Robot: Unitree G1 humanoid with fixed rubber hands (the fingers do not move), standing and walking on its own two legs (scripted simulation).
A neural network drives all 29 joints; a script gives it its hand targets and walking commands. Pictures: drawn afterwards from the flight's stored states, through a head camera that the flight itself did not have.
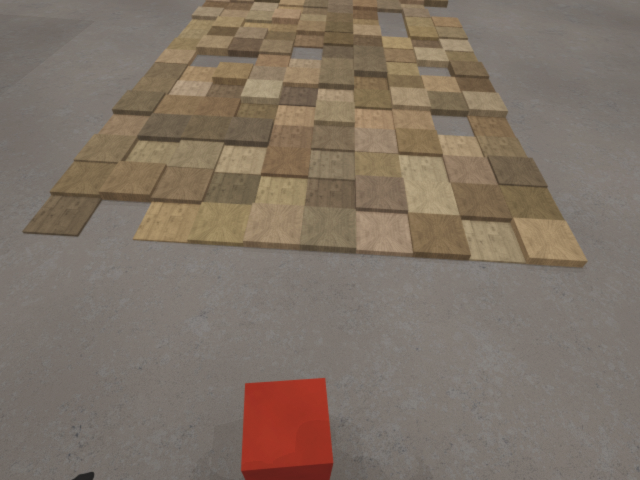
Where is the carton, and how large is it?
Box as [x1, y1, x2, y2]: [241, 378, 332, 479]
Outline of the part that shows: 324,378 245,383 241,471 245,479 329,479 332,466 332,454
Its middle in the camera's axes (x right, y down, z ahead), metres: -0.08 +0.54 +1.04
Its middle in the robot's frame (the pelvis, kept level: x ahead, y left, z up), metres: +0.37 +0.06 -0.66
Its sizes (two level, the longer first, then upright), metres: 0.210 0.200 0.250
